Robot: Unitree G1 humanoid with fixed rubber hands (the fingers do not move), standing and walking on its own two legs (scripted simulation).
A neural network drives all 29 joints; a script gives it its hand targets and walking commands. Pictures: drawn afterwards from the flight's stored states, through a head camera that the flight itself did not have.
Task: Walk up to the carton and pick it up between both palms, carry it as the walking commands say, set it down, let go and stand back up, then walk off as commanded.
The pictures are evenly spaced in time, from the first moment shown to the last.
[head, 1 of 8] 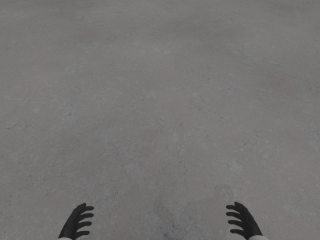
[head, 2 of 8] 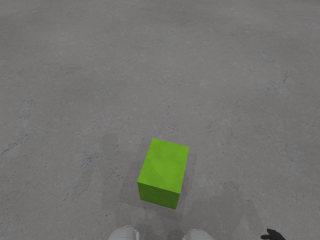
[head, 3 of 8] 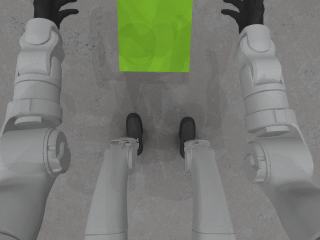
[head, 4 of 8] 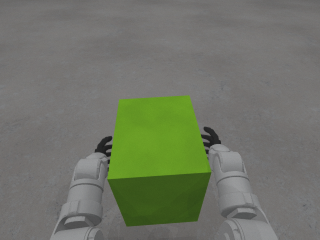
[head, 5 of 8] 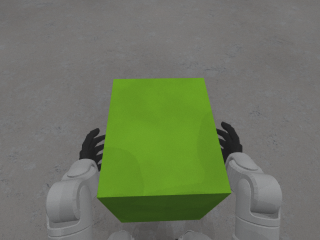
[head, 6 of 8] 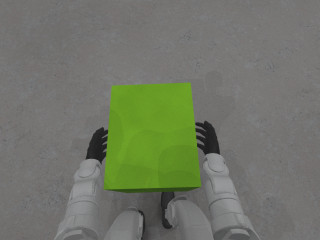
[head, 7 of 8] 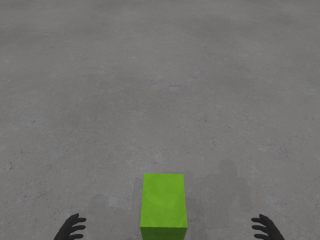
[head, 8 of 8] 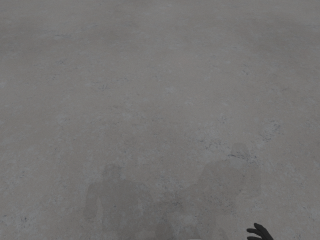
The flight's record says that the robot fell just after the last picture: no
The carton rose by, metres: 0.67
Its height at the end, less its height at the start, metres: +0.00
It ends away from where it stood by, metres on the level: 0.58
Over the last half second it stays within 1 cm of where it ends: yes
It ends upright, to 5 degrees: yes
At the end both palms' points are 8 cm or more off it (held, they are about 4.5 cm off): yes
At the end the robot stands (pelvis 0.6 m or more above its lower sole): yes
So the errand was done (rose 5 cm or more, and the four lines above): yes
